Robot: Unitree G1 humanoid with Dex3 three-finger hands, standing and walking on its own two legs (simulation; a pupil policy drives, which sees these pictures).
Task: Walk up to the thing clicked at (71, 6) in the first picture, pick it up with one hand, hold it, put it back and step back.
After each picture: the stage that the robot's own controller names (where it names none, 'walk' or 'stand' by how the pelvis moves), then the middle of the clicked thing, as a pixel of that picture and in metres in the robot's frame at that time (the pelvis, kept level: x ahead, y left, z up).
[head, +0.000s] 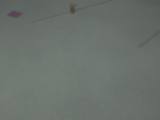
stand; (72, 9) +2.25 +0.10 -0.72
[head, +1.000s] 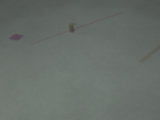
walk; (71, 28) +2.13 +0.23 -0.69
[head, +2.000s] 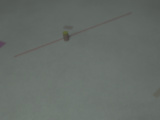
walk; (65, 36) +1.53 +0.26 -0.71
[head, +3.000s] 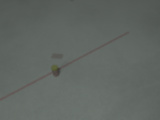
walk; (55, 70) +1.00 +0.29 -0.72
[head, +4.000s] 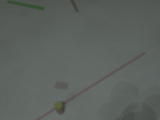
walk; (59, 108) +0.60 +0.25 -0.71
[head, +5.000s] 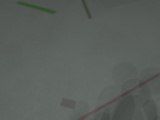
walk; out of the picture +0.40 +0.20 -0.71
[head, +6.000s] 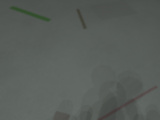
stand; out of the picture +0.33 +0.17 -0.72
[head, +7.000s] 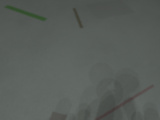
stand; out of the picture +0.31 +0.18 -0.72
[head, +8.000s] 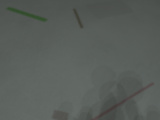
stand; out of the picture +0.34 +0.18 -0.73
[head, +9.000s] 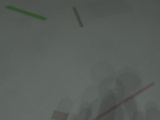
stand; out of the picture +0.32 +0.18 -0.73
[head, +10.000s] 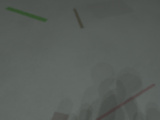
go down; out of the picture +0.32 +0.18 -0.73
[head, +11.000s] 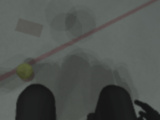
go down; (26, 73) +0.39 +0.21 -0.34
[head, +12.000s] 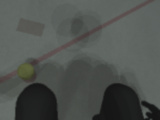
go down; (27, 73) +0.39 +0.22 -0.30
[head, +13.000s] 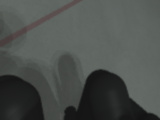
close in; out of the picture +0.38 +0.26 -0.22
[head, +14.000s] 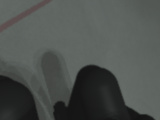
close; out of the picture +0.38 +0.26 -0.22
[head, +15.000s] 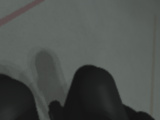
lift; out of the picture +0.37 +0.26 -0.22
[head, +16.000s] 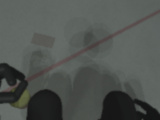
lift; (20, 98) +0.29 +0.23 -0.16
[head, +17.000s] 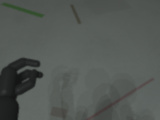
close; out of the picture +0.32 +0.29 -0.69
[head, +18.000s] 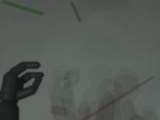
hold; out of the picture +0.32 +0.30 -0.70
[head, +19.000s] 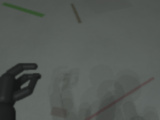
stand; out of the picture +0.31 +0.31 -0.71
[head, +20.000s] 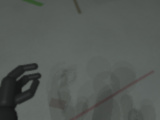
stand; out of the picture +0.32 +0.30 -0.69
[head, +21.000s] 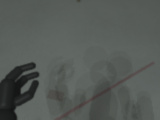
stand; out of the picture +0.32 +0.31 -0.67
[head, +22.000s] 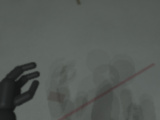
stand; out of the picture +0.32 +0.32 -0.67
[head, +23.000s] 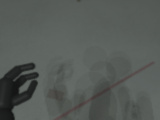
stand; out of the picture +0.31 +0.32 -0.66
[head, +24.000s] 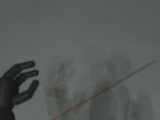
stand; out of the picture +0.31 +0.33 -0.65
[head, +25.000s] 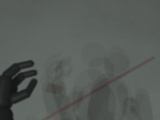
stand; out of the picture +0.31 +0.33 -0.64
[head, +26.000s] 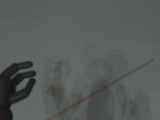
stand; out of the picture +0.30 +0.34 -0.65
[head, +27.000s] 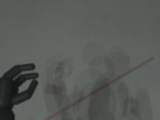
stand; out of the picture +0.29 +0.35 -0.64
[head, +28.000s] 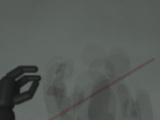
stand; out of the picture +0.29 +0.34 -0.65
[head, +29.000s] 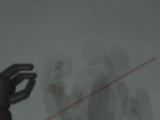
stand; out of the picture +0.29 +0.34 -0.64
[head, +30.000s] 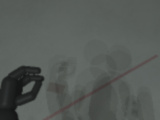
stand; out of the picture +0.29 +0.35 -0.64
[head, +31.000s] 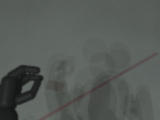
close; out of the picture +0.29 +0.35 -0.63
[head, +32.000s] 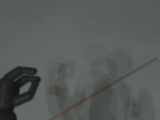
close; out of the picture +0.28 +0.35 -0.64
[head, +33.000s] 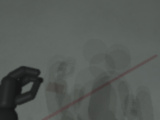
close; out of the picture +0.28 +0.36 -0.63
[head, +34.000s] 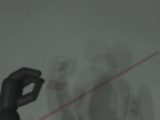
close; out of the picture +0.28 +0.36 -0.62
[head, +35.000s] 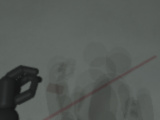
close; out of the picture +0.28 +0.36 -0.64
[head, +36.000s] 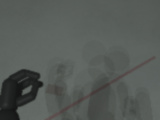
close; out of the picture +0.27 +0.36 -0.64
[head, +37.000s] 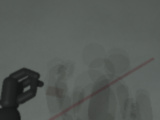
hold; out of the picture +0.27 +0.37 -0.65
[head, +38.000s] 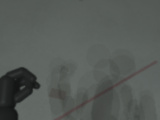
hold; out of the picture +0.26 +0.37 -0.67
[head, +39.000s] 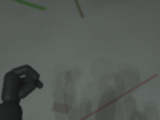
hold; out of the picture +0.25 +0.37 -0.70
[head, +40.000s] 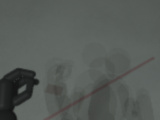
close; out of the picture +0.27 +0.38 -0.65
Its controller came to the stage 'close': yes
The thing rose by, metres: 0.24
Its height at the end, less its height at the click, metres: -0.02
